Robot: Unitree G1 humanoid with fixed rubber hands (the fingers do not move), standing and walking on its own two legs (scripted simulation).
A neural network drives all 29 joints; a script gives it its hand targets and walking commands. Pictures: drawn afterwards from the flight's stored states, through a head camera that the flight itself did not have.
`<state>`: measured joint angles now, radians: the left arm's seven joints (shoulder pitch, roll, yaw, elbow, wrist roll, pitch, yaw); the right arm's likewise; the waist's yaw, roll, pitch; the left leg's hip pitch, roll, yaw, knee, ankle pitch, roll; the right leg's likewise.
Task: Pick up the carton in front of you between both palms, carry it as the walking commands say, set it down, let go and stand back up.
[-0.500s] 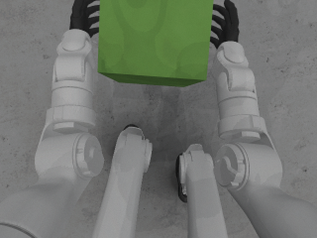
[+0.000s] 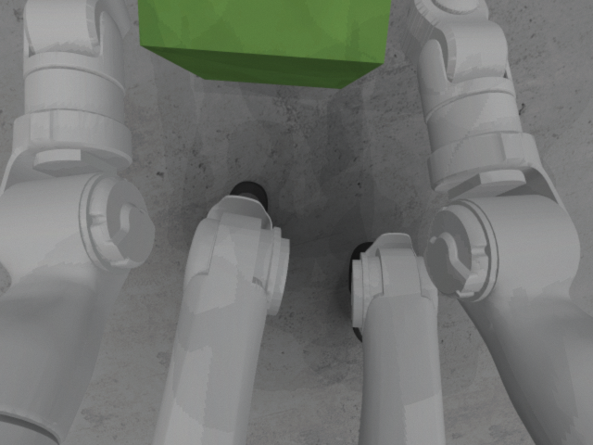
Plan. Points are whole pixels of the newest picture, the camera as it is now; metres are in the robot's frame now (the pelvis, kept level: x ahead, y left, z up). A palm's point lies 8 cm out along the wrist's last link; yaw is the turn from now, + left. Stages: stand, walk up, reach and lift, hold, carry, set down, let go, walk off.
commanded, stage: set down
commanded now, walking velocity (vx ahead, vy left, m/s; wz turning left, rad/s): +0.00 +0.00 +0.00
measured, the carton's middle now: out of the picture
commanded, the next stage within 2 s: none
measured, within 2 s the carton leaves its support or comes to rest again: rests again in 0.32 s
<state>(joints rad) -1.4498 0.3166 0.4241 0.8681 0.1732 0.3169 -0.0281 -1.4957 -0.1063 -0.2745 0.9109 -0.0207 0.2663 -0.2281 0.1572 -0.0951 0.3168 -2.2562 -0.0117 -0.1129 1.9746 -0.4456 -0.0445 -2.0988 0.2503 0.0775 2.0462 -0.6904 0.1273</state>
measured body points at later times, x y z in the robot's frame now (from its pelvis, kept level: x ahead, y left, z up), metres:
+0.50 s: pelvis -0.01 -0.01 -0.02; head +0.37 +0.07 +0.20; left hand +0.50 +0.32 -0.21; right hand +0.57 +0.01 -0.21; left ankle +0.13 +0.14 -0.39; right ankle +0.08 -0.13 -0.39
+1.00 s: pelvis -0.01 -0.01 -0.04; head +0.37 +0.06 +0.17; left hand +0.51 +0.32 -0.22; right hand +0.58 +0.01 -0.22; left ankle +0.13 +0.14 -0.39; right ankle +0.08 -0.13 -0.39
